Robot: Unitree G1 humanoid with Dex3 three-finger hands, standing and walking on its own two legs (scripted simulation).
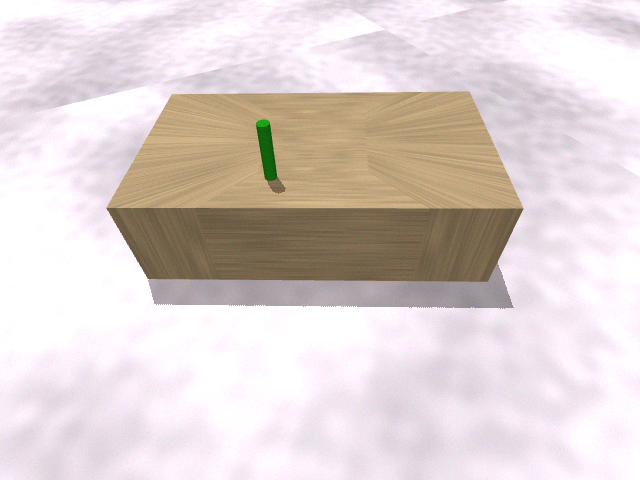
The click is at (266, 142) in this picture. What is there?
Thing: slim round
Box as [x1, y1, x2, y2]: [256, 120, 276, 180]
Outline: 259,120 256,122 256,127 264,175 266,179 272,180 276,177 276,171 269,122 267,120
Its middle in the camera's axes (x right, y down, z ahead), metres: -0.18 -0.29 +1.30
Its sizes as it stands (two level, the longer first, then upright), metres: 0.044 0.044 0.211
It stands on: a support 0.39 m high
